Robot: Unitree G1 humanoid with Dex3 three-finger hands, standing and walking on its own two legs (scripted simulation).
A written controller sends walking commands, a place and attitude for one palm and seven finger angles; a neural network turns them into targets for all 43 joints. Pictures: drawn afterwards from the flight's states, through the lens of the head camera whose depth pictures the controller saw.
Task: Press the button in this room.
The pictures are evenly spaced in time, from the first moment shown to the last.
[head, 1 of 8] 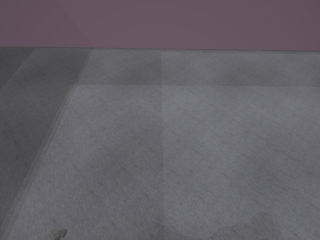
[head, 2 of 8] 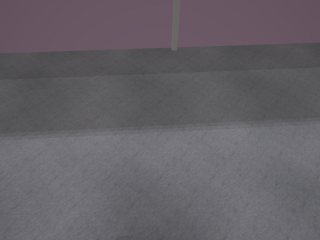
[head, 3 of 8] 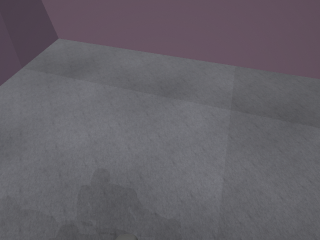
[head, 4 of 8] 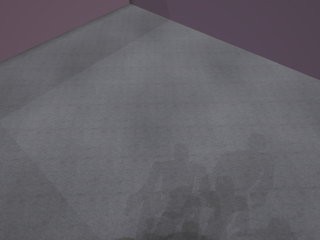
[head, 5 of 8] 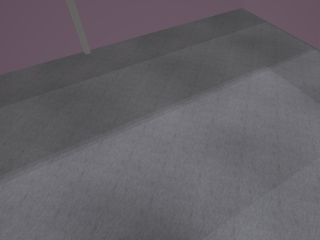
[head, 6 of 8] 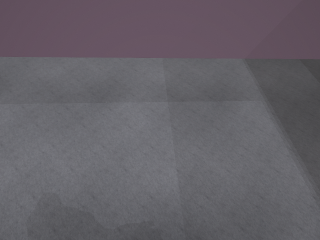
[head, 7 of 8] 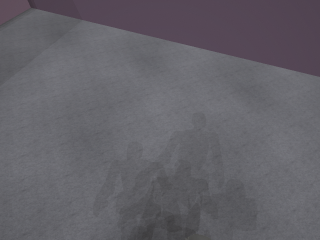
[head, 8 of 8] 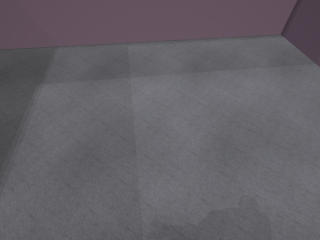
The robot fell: no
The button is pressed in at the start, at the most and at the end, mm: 0 0 0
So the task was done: no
